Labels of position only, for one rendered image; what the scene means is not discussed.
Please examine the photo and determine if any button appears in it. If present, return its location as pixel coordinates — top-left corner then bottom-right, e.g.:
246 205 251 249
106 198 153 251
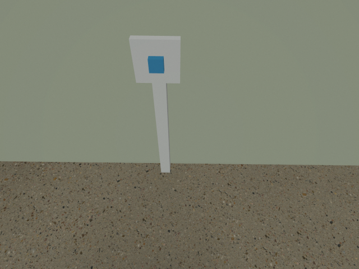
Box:
148 56 164 73

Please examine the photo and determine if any panel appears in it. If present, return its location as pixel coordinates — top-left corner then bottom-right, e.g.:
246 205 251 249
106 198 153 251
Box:
129 35 181 173

